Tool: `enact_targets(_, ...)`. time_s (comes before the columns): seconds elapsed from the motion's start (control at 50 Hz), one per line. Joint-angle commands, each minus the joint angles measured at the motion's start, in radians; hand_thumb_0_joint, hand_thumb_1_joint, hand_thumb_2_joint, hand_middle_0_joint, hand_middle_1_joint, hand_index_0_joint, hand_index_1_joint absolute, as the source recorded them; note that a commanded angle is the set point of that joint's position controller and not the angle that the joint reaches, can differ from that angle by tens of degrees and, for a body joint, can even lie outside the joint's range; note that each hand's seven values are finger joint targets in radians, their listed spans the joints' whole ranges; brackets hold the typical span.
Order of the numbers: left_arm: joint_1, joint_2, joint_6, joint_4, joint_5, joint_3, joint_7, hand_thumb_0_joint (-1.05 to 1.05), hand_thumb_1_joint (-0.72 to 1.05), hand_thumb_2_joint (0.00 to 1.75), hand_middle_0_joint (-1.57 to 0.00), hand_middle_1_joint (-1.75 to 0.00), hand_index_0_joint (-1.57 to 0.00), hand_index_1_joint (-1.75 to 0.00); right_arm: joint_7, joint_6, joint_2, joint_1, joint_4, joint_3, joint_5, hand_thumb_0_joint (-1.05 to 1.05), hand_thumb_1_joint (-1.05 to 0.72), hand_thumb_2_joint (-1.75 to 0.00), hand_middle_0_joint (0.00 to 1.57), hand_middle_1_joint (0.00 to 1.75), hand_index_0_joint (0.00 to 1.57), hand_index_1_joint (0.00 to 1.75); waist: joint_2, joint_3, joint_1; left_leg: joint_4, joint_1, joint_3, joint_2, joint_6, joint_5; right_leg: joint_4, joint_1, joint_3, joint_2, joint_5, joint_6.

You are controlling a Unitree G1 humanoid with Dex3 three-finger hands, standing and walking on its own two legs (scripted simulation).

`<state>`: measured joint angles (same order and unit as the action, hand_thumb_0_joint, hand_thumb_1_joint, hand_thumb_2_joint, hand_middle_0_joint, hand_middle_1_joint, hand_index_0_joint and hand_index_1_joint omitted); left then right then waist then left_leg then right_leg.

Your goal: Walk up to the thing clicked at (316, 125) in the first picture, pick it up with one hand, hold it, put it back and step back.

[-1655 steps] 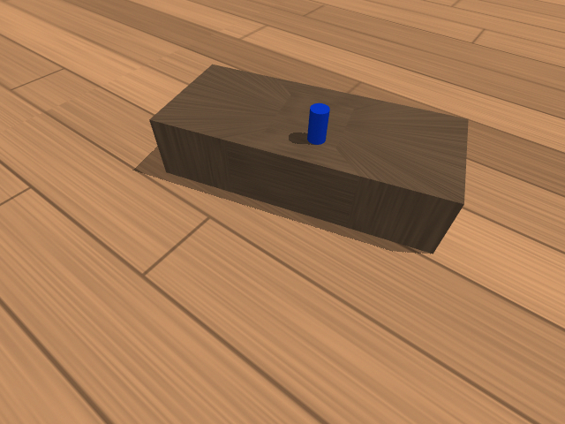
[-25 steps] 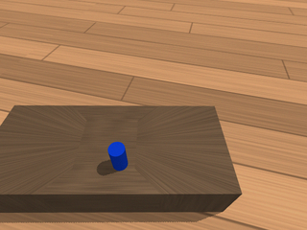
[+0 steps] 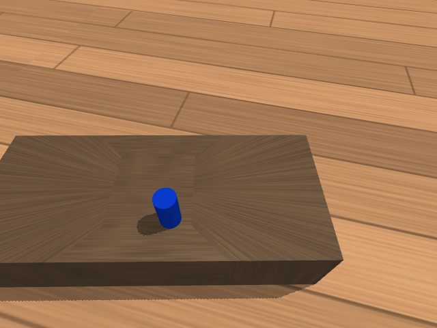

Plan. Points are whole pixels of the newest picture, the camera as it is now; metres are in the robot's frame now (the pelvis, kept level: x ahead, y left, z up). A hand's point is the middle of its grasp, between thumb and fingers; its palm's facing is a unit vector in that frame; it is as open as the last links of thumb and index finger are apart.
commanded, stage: step back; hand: left
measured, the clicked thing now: (167, 209) +0.53 +0.18 -0.37
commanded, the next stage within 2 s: none
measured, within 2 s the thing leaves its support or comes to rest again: neither
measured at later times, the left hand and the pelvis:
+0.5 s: hand out of the picture +0.04 +0.30 -0.18, palm faces -0.10 -0.93 -0.36, open 7.4 cm; pelvis -0.08 +0.04 -0.01, yaw -3 degrees
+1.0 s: hand out of the picture -0.07 +0.31 -0.16, palm faces -0.01 -0.93 -0.38, open 7.4 cm; pelvis -0.21 +0.05 -0.02, yaw +0 degrees
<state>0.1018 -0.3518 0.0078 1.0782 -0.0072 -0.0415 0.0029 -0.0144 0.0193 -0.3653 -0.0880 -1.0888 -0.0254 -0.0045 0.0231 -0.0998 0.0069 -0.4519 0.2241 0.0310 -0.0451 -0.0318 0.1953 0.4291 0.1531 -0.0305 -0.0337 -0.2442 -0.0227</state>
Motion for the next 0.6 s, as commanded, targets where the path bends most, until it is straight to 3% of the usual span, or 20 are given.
enact_targets(0.0, -0.035, -0.283, -0.003, -0.133, 0.005, -0.078, -0.025, 0.0, 0.9, 0.9, -0.2, -0.3, -0.2, -0.3, 0.014, 0.008, -0.208, -0.005, 0.105, -0.062, -0.005, 0.0, -0.9, -0.9, 0.2, 0.3, 0.2, 0.3, -0.13, 0.16, 0.009, -0.249, -0.022, -0.02, 0.043, 0.069, -0.178, -0.03, 0.042, 0.176, -0.202, 0.424, 0.181)
enact_targets(0.04, -0.099, -0.301, 0.002, -0.185, 0.023, -0.082, -0.028, 0.0, 0.9, 0.9, -0.2, -0.3, -0.2, -0.3, 0.008, 0.025, -0.198, -0.049, 0.126, -0.071, 0.004, 0.0, -0.9, -0.9, 0.2, 0.3, 0.2, 0.3, -0.223, 0.144, 0.026, -0.428, 0.014, -0.008, 0.093, 0.075, 0.234, -0.04, 0.124, 0.242, -0.304, 0.415, 0.26)
enact_targets(0.06, -0.12, -0.308, 0.003, -0.204, 0.032, -0.083, -0.028, 0.0, 0.9, 0.9, -0.2, -0.3, -0.2, -0.3, 0.004, 0.03, -0.2, -0.084, 0.133, -0.074, 0.006, 0.0, -0.9, -0.9, 0.2, 0.3, 0.2, 0.3, -0.245, 0.142, 0.037, -0.47, 0.025, 0.024, 0.076, 0.084, 0.317, -0.014, 0.153, 0.243, -0.326, 0.418, 0.278)
enact_targets(0.08, -0.137, -0.298, 0.005, -0.215, 0.032, -0.081, -0.029, 0.0, 0.9, 0.9, -0.2, -0.3, -0.2, -0.3, 0.001, 0.031, -0.201, -0.092, 0.139, -0.078, 0.003, 0.0, -0.9, -0.9, 0.2, 0.3, 0.2, 0.3, -0.239, 0.122, 0.041, -0.488, 0.024, 0.035, 0.075, 0.089, 0.331, 0.014, 0.188, 0.216, -0.311, 0.418, 0.274)
enact_targets(0.1, -0.146, -0.29, 0.005, -0.228, 0.035, -0.076, -0.032, 0.0, 0.9, 0.9, -0.2, -0.3, -0.2, -0.3, 0.0, 0.028, -0.194, -0.108, 0.147, -0.077, -0.001, 0.0, -0.9, -0.9, 0.2, 0.3, 0.2, 0.3, -0.248, 0.109, 0.049, -0.409, 0.045, 0.027, 0.061, 0.089, 0.286, 0.048, 0.162, 0.192, -0.28, 0.421, 0.243)
enact_targets(0.12, -0.155, -0.286, 0.009, -0.238, 0.035, -0.072, -0.035, 0.0, 0.9, 0.9, -0.2, -0.3, -0.2, -0.3, 0.002, 0.019, -0.196, -0.141, 0.144, -0.079, -0.002, 0.0, -0.9, -0.9, 0.2, 0.3, 0.2, 0.3, -0.244, 0.119, 0.058, -0.248, 0.046, 0.011, 0.046, 0.087, 0.175, 0.117, 0.114, 0.17, -0.243, 0.402, 0.195)
enact_targets(0.14, -0.145, -0.268, 0.018, -0.242, 0.025, -0.068, -0.033, 0.0, 0.9, 0.9, -0.2, -0.3, -0.2, -0.3, 0.006, 0.008, -0.209, -0.152, 0.14, -0.084, 0.01, 0.0, -0.9, -0.9, 0.2, 0.3, 0.2, 0.3, -0.147, 0.116, 0.054, -0.082, 0.029, 0.021, 0.015, 0.076, -0.133, 0.227, 0.105, 0.113, -0.169, 0.32, 0.138)
enact_targets(0.16, -0.112, -0.211, 0.03, -0.253, 0.009, -0.06, -0.034, 0.0, 0.9, 0.9, -0.2, -0.3, -0.2, -0.3, 0.012, -0.001, -0.265, -0.123, 0.153, -0.098, 0.032, 0.0, -0.9, -0.9, 0.2, 0.3, 0.2, 0.3, 0.084, 0.104, 0.031, 0.025, 0.006, 0.218, -0.109, 0.099, -0.433, 0.419, 0.181, 0.062, -0.007, 0.131, 0.081)
enact_targets(0.18, -0.075, -0.165, 0.04, -0.256, 0.006, -0.054, -0.04, 0.0, 0.9, 0.9, -0.2, -0.3, -0.2, -0.3, 0.015, -0.013, -0.317, -0.125, 0.167, -0.108, 0.044, 0.0, -0.9, -0.9, 0.2, 0.3, 0.2, 0.3, 0.167, 0.108, 0.015, 0.047, -0.11, 0.386, -0.218, 0.151, -0.677, 0.531, 0.342, 0.124, 0.128, -0.354, 0.064)
enact_targets(0.2, -0.037, -0.185, 0.044, -0.252, 0.009, -0.057, -0.051, 0.0, 0.9, 0.9, -0.2, -0.3, -0.2, -0.3, 0.017, -0.017, -0.362, -0.123, 0.186, -0.116, 0.03, 0.0, -0.9, -0.9, 0.2, 0.3, 0.2, 0.3, 0.155, 0.177, 0.025, 0.013, -0.125, 0.414, -0.282, 0.215, -0.778, 0.653, 0.327, 0.217, 0.142, -0.433, 0.062)
enact_targets(0.22, -0.055, -0.194, 0.045, -0.242, 0.013, -0.057, -0.058, 0.0, 0.9, 0.9, -0.2, -0.3, -0.2, -0.3, 0.024, -0.017, -0.349, -0.1, 0.198, -0.118, 0.03, 0.0, -0.9, -0.9, 0.2, 0.3, 0.2, 0.3, 0.142, 0.199, 0.033, 0.027, -0.119, 0.428, -0.286, 0.217, -0.7, 0.71, 0.329, 0.27, 0.146, -0.419, 0.065)
enact_targets(0.26, -0.014, -0.216, 0.045, -0.222, 0.003, -0.058, -0.06, 0.0, 0.9, 0.9, -0.2, -0.3, -0.2, -0.3, 0.041, -0.018, -0.28, 0.003, 0.23, -0.104, 0.037, 0.0, -0.9, -0.9, 0.2, 0.3, 0.2, 0.3, 0.119, 0.175, -0.021, -0.016, -0.136, 0.26, -0.199, 0.202, -0.591, 0.783, 0.368, 0.27, 0.127, -0.31, 0.06)
enact_targets(0.28, 0.023, -0.219, 0.043, -0.218, 0.0, -0.058, -0.056, 0.0, 0.9, 0.9, -0.2, -0.3, -0.2, -0.3, 0.048, -0.018, -0.26, 0.013, 0.241, -0.096, 0.037, 0.0, -0.9, -0.9, 0.2, 0.3, 0.2, 0.3, 0.142, 0.172, -0.037, -0.031, -0.144, 0.221, -0.186, 0.216, -0.573, 0.783, 0.378, 0.241, 0.121, -0.272, 0.049)
enact_targets(0.32, 0.031, -0.224, 0.037, -0.229, 0.014, -0.066, -0.048, 0.0, 0.9, 0.9, -0.2, -0.3, -0.2, -0.3, 0.052, -0.019, -0.232, -0.037, 0.25, -0.094, 0.033, 0.0, -0.9, -0.9, 0.2, 0.3, 0.2, 0.3, 0.112, 0.177, -0.012, -0.048, -0.197, 0.214, -0.189, 0.249, -0.587, 0.755, 0.367, 0.207, 0.108, -0.268, 0.023)
enact_targets(0.34, 0.02, -0.219, 0.035, -0.24, 0.018, -0.067, -0.044, 0.0, 0.9, 0.9, -0.2, -0.3, -0.2, -0.3, 0.053, -0.019, -0.223, -0.064, 0.251, -0.094, 0.032, 0.0, -0.9, -0.9, 0.2, 0.3, 0.2, 0.3, 0.094, 0.167, 0.001, -0.045, -0.199, 0.2, -0.178, 0.241, -0.592, 0.731, 0.367, 0.196, 0.112, -0.26, 0.015)
enact_targets(0.38, -0.008, -0.215, 0.032, -0.262, 0.02, -0.071, -0.039, 0.0, 0.9, 0.9, -0.2, -0.3, -0.2, -0.3, 0.055, -0.018, -0.242, -0.1, 0.256, -0.102, 0.029, 0.0, -0.9, -0.9, 0.2, 0.3, 0.2, 0.3, 0.093, 0.148, 0.028, -0.047, -0.211, 0.216, -0.21, 0.278, -0.577, 0.658, 0.361, 0.185, 0.103, -0.28, 0.003)
enact_targets(0.44, 0.022, -0.209, 0.026, -0.275, 0.022, -0.078, -0.033, 0.0, 0.9, 0.9, -0.2, -0.3, -0.2, -0.3, 0.054, -0.017, -0.257, -0.105, 0.275, -0.102, 0.028, 0.0, -0.9, -0.9, 0.2, 0.3, 0.2, 0.3, 0.104, 0.165, 0.034, -0.059, -0.22, 0.224, -0.232, 0.296, -0.525, 0.517, 0.317, 0.149, 0.079, -0.269, 0.003)
enact_targets(0.52, 0.08, -0.197, 0.017, -0.258, 0.028, -0.085, -0.018, 0.0, 0.9, 0.9, -0.2, -0.3, -0.2, -0.3, 0.046, -0.008, -0.276, -0.057, 0.301, -0.099, 0.027, 0.0, -0.9, -0.9, 0.2, 0.3, 0.2, 0.3, 0.122, 0.188, 0.009, -0.065, -0.095, 0.201, -0.201, 0.25, -0.302, 0.255, 0.148, 0.074, 0.059, -0.182, 0.035)
enact_targets(0.56, 0.173, -0.189, 0.01, -0.222, 0.035, -0.09, -0.017, 0.0, 0.9, 0.9, -0.2, -0.3, -0.2, -0.3, 0.04, 0.002, -0.264, -0.017, 0.304, -0.091, 0.015, 0.0, -0.9, -0.9, 0.2, 0.3, 0.2, 0.3, 0.096, 0.196, -0.039, -0.12, 0.009, 0.163, -0.173, 0.188, -0.207, 0.026, 0.004, 0.06, 0.046, 0.011, 0.069)
enact_targets(0.58, 0.165, -0.242, 0.002, -0.232, 0.051, -0.103, -0.019, 0.0, 0.9, 0.9, -0.2, -0.3, -0.2, -0.3, 0.038, 0.004, -0.231, -0.033, 0.305, -0.081, 0.008, 0.0, -0.9, -0.9, 0.2, 0.3, 0.2, 0.3, -0.021, 0.18, -0.025, -0.186, 0.158, 0.126, -0.102, 0.125, -0.067, -0.008, -0.057, 0.227, -0.051, 0.045, 0.106)
